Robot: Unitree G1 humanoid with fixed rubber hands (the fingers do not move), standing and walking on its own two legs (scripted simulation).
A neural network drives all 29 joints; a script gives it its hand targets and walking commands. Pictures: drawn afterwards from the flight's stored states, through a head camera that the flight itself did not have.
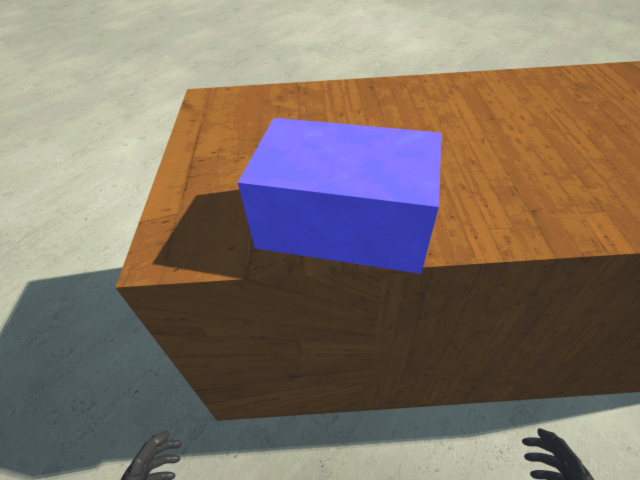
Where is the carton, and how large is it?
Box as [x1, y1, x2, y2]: [238, 118, 440, 273]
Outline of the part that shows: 273,118 238,181 254,247 420,273 438,207 440,133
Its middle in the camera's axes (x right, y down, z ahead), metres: +0.04 -0.08 +0.67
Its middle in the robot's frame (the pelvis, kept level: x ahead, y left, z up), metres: +0.57 +0.00 +0.02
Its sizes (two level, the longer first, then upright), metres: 0.293 0.182 0.153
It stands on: a pedestal, 0.71 m high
